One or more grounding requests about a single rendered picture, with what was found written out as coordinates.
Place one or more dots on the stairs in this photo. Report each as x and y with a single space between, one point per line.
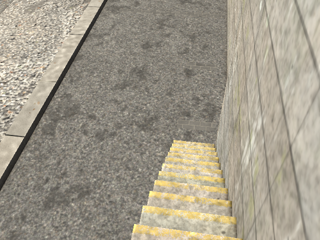
189 200

